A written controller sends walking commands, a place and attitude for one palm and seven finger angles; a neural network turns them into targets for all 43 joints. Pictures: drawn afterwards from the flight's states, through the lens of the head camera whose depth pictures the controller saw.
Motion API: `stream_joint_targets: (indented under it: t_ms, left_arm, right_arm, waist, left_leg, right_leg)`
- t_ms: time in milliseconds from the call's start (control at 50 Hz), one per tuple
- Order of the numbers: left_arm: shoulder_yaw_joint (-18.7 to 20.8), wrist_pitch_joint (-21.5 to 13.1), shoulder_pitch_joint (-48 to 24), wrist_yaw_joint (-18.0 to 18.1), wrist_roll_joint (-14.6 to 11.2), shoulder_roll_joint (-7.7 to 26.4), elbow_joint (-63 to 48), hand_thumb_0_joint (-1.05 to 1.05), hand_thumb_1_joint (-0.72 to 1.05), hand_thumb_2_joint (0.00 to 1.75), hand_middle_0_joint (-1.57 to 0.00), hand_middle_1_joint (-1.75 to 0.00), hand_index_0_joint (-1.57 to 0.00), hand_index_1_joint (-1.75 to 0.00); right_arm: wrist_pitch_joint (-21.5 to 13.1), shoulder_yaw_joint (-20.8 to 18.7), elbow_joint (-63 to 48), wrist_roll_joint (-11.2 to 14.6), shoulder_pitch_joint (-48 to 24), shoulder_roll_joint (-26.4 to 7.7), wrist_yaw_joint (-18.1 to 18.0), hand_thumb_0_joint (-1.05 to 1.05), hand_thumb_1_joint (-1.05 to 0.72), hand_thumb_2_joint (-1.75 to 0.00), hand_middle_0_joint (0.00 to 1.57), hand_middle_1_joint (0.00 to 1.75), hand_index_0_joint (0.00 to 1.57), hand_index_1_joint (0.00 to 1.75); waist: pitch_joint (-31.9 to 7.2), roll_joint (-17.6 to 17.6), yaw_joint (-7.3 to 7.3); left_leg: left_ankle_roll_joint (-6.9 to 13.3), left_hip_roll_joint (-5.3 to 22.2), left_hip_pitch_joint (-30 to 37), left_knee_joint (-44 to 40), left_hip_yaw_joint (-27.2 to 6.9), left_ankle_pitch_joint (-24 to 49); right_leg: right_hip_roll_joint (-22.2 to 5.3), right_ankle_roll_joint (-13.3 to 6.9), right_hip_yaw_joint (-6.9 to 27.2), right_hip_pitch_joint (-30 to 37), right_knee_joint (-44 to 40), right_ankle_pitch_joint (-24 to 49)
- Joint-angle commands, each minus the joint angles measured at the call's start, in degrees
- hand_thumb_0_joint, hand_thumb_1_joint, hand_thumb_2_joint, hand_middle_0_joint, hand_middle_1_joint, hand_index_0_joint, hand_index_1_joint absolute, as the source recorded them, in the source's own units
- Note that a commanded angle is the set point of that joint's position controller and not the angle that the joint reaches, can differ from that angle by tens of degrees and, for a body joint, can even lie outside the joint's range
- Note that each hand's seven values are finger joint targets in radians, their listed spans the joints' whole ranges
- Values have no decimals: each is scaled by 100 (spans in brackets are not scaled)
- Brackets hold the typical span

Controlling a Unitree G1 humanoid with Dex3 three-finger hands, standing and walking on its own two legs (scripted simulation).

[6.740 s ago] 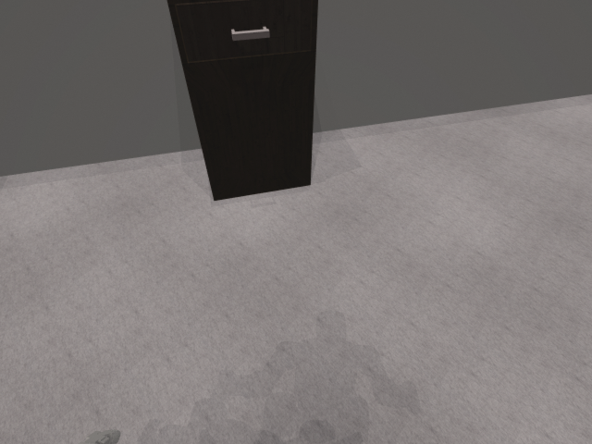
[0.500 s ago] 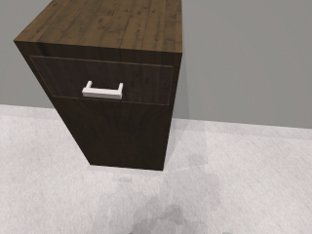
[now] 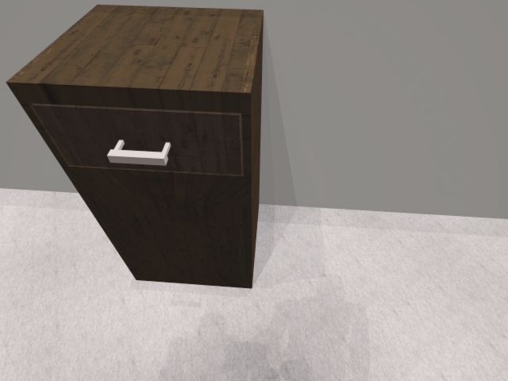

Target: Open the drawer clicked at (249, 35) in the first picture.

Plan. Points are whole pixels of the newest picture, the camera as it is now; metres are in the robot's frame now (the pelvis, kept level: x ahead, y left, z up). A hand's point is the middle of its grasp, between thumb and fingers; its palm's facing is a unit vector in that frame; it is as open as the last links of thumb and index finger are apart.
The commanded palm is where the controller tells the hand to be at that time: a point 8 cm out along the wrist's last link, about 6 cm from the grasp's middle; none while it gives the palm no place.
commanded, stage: come to a stop and stand still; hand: left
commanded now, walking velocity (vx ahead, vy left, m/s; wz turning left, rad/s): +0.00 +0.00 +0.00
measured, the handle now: (140, 151) +0.57 +0.30 +0.01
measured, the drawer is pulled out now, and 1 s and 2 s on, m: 0.00 0.00 0.00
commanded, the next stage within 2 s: look again from close up in 0.18 s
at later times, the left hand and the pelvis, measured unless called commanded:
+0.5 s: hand out of the picture -0.01 +0.19 -0.18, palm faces +0.05 -0.98 -0.17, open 7.3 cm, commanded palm none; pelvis +0.01 +0.03 +0.00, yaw +0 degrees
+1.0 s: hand out of the picture +0.07 +0.25 -0.14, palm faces -0.09 -0.91 -0.40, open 7.3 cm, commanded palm +0.12 +0.27 -0.05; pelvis +0.01 +0.06 +0.00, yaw -2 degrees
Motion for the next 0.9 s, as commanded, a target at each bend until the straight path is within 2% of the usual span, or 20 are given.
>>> stream_joint_targets:
  t_ms: [0, 80, 200, 240, 260, 280, 300, 320, 340, 360, 400, 420, 440, 460, 500, 540, 620, 740, 860, 880]
  left_arm:
    - [86, -82, 412, -11, 23, 622, -28, 0, 90, 90, -20, -30, -20, -30]
    - [85, -55, 486, -8, 50, 562, 17, 0, 90, 90, -20, -30, -20, -30]
    - [53, -112, 758, -3, 40, 402, 106, 0, 90, 90, -20, -30, -20, -30]
    - [41, -118, 830, 6, 42, 373, 160, 0, 90, 90, -20, -30, -20, -30]
    - [58, -327, 1380, 256, 157, 560, 283, 0, 90, 90, -20, -30, -20, -30]
    - [98, -395, 1395, 234, 164, 781, 69, 0, 90, 90, -20, -30, -20, -30]
    - [63, -398, 1208, 199, 162, 671, 27, 0, 90, 90, -20, -30, -20, -30]
    - [67, -397, 1048, 167, 176, 599, -103, 0, 90, 90, -20, -30, -20, -30]
    - [70, -361, 871, 134, 156, 615, -165, 0, 90, 90, -20, -30, -20, -30]
    - [48, -335, 833, 116, 141, 531, -162, 0, 90, 90, -20, -30, -20, -30]
    - [-34, -278, 906, 74, 92, 230, -114, 0, 90, 90, -20, -30, -20, -30]
    - [-54, -281, 1000, 68, 93, 145, -80, 0, 90, 90, -20, -30, -20, -30]
    - [-60, -235, 1024, 62, 102, 172, -43, 0, 90, 90, -20, -30, -20, -30]
    - [-67, -218, 1073, 48, 99, 205, -22, 0, 90, 90, -20, -30, -20, -30]
    - [-90, -201, 1096, 26, 93, 179, 15, 0, 90, 90, -20, -30, -20, -30]
    - [-104, -187, 1052, 17, 94, 190, 28, 0, 90, 90, -20, -30, -20, -30]
    - [-106, -168, 1050, 8, 84, 237, 25, 0, 90, 90, -20, -30, -20, -30]
    - [-93, -140, 1018, 10, 92, 268, 41, 0, 90, 90, -20, -30, -20, -30]
    - [-102, -144, 1051, 16, 89, 242, 87, 0, 90, 90, -20, -30, -20, -30]
    - [-129, -237, 1225, 243, 149, 496, 226, 0, 90, 90, -20, -30, -20, -30]
  right_arm:
    - [-89, -56, -149, -16, 277, -436, -32, 0, -90, -90, 20, 30, 20, 30]
    - [-34, -55, -103, -34, 462, -362, -27, 0, -90, -90, 20, 30, 20, 30]
    - [-97, -32, -85, -18, 581, -306, -45, 0, -90, -90, 20, 30, 20, 30]
    - [-100, -21, -79, -5, 580, -285, -53, 0, -90, -90, 20, 30, 20, 30]
    - [-247, -78, -425, 24, -35, -500, 21, 0, -90, -90, 20, 30, 20, 30]
    - [-159, -72, -662, 38, 465, -233, 1, 0, -90, -90, 20, 30, 20, 30]
    - [-178, -77, -685, 83, 447, -189, 33, 0, -90, -90, 20, 30, 20, 30]
    - [-205, -56, -755, 90, 532, -100, 47, 0, -90, -90, 20, 30, 20, 30]
    - [-185, -40, -755, 63, 641, -68, 59, 0, -90, -90, 20, 30, 20, 30]
    - [-194, -32, -715, 29, 746, -81, 60, 0, -90, -90, 20, 30, 20, 30]
    - [-249, -10, -691, -13, 821, -274, 44, 0, -90, -90, 20, 30, 20, 30]
    - [-268, 6, -690, -25, 808, -366, 26, 0, -90, -90, 20, 30, 20, 30]
    - [-302, 13, -671, -26, 769, -374, 26, 0, -90, -90, 20, 30, 20, 30]
    - [-318, 41, -667, -24, 706, -395, 13, 0, -90, -90, 20, 30, 20, 30]
    - [-315, 55, -683, -1, 594, -452, -6, 0, -90, -90, 20, 30, 20, 30]
    - [-334, 70, -637, -13, 607, -477, -8, 0, -90, -90, 20, 30, 20, 30]
    - [-343, 99, -564, -11, 613, -539, -15, 0, -90, -90, 20, 30, 20, 30]
    - [-360, 118, -434, -13, 648, -546, -25, 0, -90, -90, 20, 30, 20, 30]
    - [-356, 117, -317, -4, 629, -514, -30, 0, -90, -90, 20, 30, 20, 30]
    - [-351, 59, -736, 88, 112, -818, 53, 0, -90, -90, 20, 30, 20, 30]
  waist:
    - [18, -19, 37]
    - [433, -312, 0]
    - [234, -138, -17]
    - [326, -203, -4]
    - [466, -577, 257]
    - [-223, -333, -88]
    - [-533, -112, -127]
    - [-751, -109, -162]
    - [-774, 11, -207]
    - [-462, -129, -256]
    - [208, 59, -174]
    - [307, 59, -111]
    - [294, 668, -59]
    - [255, 608, -9]
    - [348, 81, 30]
    - [430, 225, 25]
    - [358, -12, 50]
    - [289, 77, 62]
    - [246, -78, 59]
    - [602, -798, 166]
  left_leg:
    - [299, 147, -205, -422, -84, 410]
    - [328, 75, -234, -373, -18, 161]
    - [352, 118, -101, -453, -32, 427]
    - [346, 131, -127, -479, -39, 398]
    - [123, -52, -1035, 973, 402, -457]
    - [309, -112, -963, 1469, -112, -830]
    - [365, -9, -818, 1577, -81, -764]
    - [346, -88, -706, 1292, -1, -693]
    - [383, -148, -360, 847, 116, -511]
    - [387, -144, -115, 406, 114, -199]
    - [544, 174, -338, -75, -261, 373]
    - [589, 275, -503, -85, -321, 558]
    - [611, 296, -616, -248, -436, 798]
    - [643, 335, -656, -331, -497, 1008]
    - [657, 273, -721, -440, -472, 745]
    - [661, 241, -681, -565, -494, 750]
    - [684, 211, -618, -666, -503, 692]
    - [695, 213, -497, -733, -500, 917]
    - [702, 182, -341, -647, -416, 1090]
    - [506, 285, -882, 286, -315, 1909]
  right_leg:
    - [-950, 238, 1049, 191, -1051, 306]
    - [-930, 284, 1163, -253, -1404, -657]
    - [-877, 245, 1107, -131, -1268, -151]
    - [-859, 255, 1050, -137, -1234, -82]
    - [-1320, 970, 1597, 251, -955, 3941]
    - [-1721, 850, 1688, 664, -701, 4552]
    - [-1597, 198, 1266, 572, -572, 3742]
    - [-1546, -270, 1231, 572, -527, 3107]
    - [-1423, -347, 1084, 353, -549, 2128]
    - [-1308, -260, 1047, -150, -553, 1148]
    - [-835, 6, 890, -584, -428, 123]
    - [-721, 54, 879, -485, -364, 291]
    - [-692, 82, 767, -303, -177, 314]
    - [-643, 116, 690, -124, -73, 415]
    - [-678, 156, 678, -49, -129, 445]
    - [-694, 170, 705, -74, -119, 442]
    - [-734, 208, 690, 34, -148, 463]
    - [-741, 246, 642, 91, -86, 504]
    - [-786, 253, 677, 90, -90, 686]
    - [-979, 332, 849, -219, -167, 2119]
